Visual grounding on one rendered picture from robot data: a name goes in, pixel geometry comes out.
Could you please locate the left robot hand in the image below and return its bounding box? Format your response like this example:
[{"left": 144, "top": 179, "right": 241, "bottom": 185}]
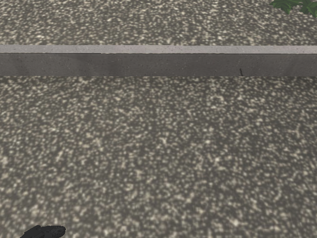
[{"left": 20, "top": 225, "right": 66, "bottom": 238}]

